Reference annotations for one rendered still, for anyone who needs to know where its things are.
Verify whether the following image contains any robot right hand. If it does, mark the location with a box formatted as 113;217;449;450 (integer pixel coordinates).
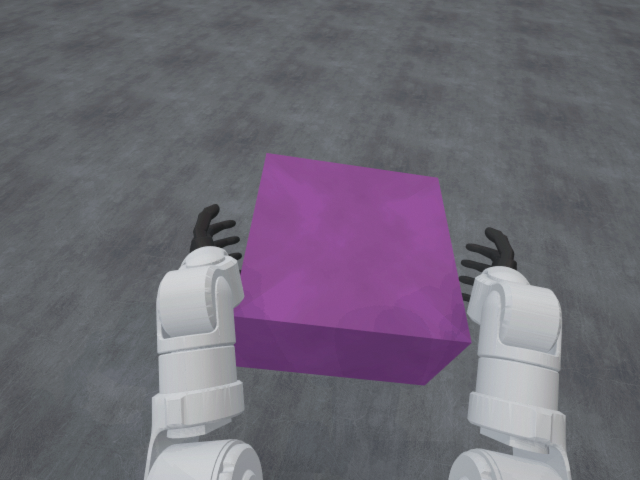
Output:
459;227;517;302

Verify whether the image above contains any left robot forearm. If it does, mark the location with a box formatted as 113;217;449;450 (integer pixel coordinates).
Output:
144;246;245;480

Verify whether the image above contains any robot right upper arm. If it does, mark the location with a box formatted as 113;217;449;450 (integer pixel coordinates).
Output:
448;448;563;480

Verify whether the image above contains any carton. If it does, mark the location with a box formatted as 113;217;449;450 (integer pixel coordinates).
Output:
233;153;472;386

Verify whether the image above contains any robot left upper arm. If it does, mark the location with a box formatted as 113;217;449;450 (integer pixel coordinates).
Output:
147;439;263;480

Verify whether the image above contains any robot left hand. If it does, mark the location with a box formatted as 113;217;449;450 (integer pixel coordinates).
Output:
189;204;242;274

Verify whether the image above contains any right robot forearm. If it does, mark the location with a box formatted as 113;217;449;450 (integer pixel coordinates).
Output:
467;266;572;480

